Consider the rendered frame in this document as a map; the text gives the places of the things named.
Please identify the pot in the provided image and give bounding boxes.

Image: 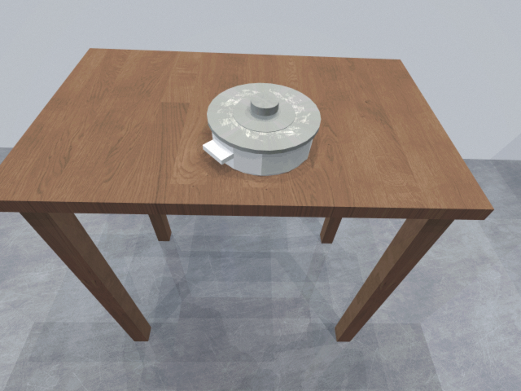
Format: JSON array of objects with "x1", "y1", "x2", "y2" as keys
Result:
[{"x1": 203, "y1": 134, "x2": 313, "y2": 176}]

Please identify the table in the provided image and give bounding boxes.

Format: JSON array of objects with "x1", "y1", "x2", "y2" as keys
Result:
[{"x1": 0, "y1": 48, "x2": 494, "y2": 342}]

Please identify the knob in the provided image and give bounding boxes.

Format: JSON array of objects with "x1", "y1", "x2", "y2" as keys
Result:
[{"x1": 251, "y1": 92, "x2": 279, "y2": 116}]

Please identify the lid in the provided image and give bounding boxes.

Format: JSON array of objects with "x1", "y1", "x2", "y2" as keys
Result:
[{"x1": 207, "y1": 83, "x2": 321, "y2": 155}]

